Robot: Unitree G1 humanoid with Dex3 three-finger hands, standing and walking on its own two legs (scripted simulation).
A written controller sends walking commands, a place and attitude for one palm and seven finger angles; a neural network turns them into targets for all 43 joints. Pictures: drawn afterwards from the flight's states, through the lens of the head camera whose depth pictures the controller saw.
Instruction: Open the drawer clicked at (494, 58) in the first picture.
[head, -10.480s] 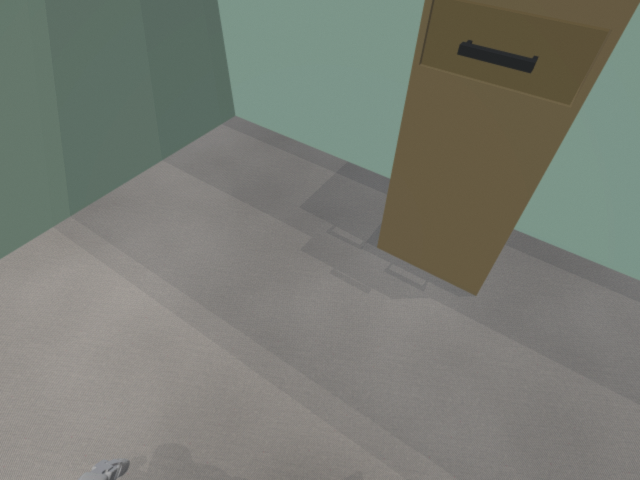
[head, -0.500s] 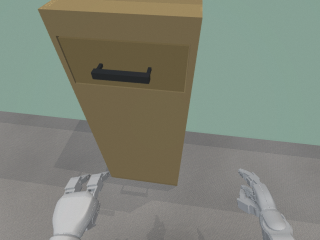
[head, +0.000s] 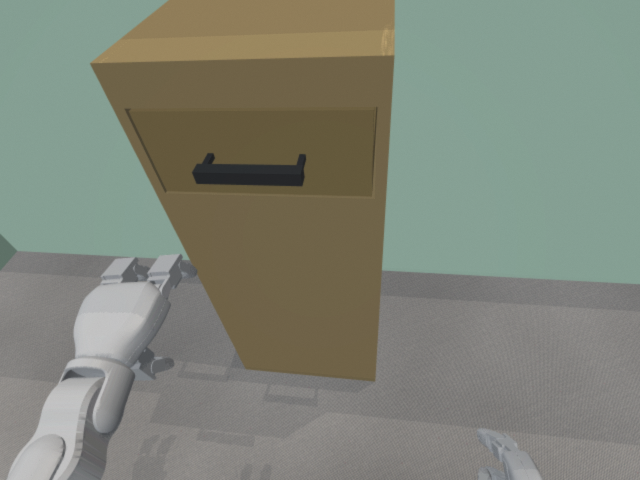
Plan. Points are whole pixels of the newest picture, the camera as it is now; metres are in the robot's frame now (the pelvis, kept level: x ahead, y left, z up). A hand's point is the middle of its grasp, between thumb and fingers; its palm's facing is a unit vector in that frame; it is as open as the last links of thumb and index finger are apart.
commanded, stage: raise the hand with hooked fingers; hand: left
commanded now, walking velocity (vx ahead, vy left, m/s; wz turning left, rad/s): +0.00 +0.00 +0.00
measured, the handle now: (251, 166) +0.54 +0.18 +0.11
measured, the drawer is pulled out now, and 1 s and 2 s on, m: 0.00 0.00 0.00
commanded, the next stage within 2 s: move the hooked fingers above the handle in 1.10 s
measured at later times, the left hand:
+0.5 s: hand (99, 225) +0.30 +0.26 +0.21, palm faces +0.15 +0.02 -0.99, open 13.7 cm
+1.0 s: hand (100, 215) +0.30 +0.25 +0.23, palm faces +0.21 -0.01 -0.98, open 13.8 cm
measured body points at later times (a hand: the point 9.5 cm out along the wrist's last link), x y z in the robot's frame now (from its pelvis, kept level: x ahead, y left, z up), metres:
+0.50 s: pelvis +0.00 +0.01 +0.01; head +0.00 -0.03 +0.46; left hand +0.29 +0.26 +0.26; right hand +0.24 -0.17 -0.08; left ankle -0.03 +0.11 -0.74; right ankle +0.04 -0.12 -0.74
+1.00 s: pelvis -0.01 +0.00 +0.01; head +0.00 -0.03 +0.46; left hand +0.28 +0.25 +0.28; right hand +0.19 -0.21 -0.11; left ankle -0.03 +0.11 -0.74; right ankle +0.04 -0.12 -0.74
